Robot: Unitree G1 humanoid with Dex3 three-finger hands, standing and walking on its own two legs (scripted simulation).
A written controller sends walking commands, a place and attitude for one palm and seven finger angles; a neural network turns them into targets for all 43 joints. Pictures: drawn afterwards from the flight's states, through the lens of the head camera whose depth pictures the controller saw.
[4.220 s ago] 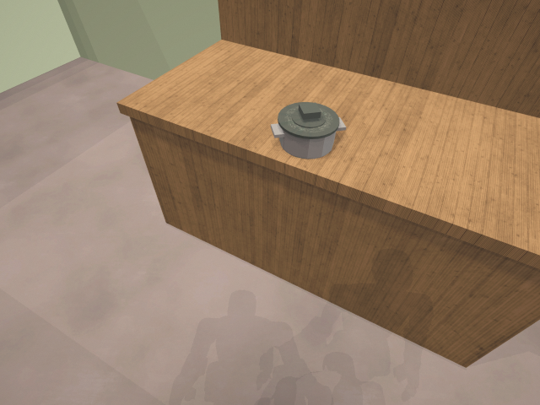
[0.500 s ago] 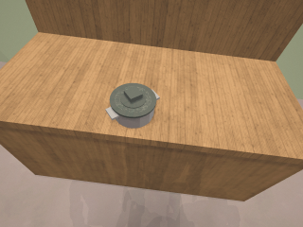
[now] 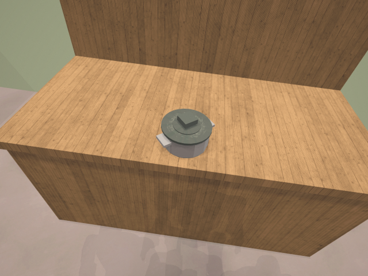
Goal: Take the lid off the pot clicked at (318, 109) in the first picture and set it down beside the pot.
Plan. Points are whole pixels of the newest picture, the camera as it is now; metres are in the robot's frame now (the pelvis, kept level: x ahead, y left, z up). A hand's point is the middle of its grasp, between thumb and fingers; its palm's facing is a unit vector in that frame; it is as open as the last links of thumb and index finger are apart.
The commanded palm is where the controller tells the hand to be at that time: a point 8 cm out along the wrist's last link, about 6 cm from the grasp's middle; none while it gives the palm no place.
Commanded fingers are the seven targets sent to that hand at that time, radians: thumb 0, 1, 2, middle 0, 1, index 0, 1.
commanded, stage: look again from close up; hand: left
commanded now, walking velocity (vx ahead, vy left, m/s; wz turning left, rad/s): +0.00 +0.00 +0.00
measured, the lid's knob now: (187, 119) +0.58 +0.04 +0.01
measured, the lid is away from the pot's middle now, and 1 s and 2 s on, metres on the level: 0.00 0.00 0.00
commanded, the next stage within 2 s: none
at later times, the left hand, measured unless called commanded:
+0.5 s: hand out of the picture -0.08 +0.16 -0.18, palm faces +0.05 -0.99 -0.13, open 7.4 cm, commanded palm none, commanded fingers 0.00 0.90 0.90 -0.20 -0.30 -0.20 -0.30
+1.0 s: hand out of the picture -0.10 +0.15 -0.18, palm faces +0.07 -0.99 -0.13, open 7.4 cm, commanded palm none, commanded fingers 0.00 0.90 0.90 -0.20 -0.30 -0.20 -0.30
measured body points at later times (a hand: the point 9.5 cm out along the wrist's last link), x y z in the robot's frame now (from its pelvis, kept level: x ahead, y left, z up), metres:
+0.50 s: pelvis -0.03 +0.01 +0.00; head -0.04 +0.04 +0.45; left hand -0.08 +0.22 -0.17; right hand -0.03 -0.21 -0.15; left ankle +0.02 +0.01 -0.73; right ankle -0.01 -0.18 -0.73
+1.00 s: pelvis -0.04 +0.00 +0.00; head -0.05 +0.02 +0.45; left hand -0.10 +0.20 -0.17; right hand -0.03 -0.23 -0.15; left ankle +0.02 +0.01 -0.73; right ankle -0.01 -0.17 -0.73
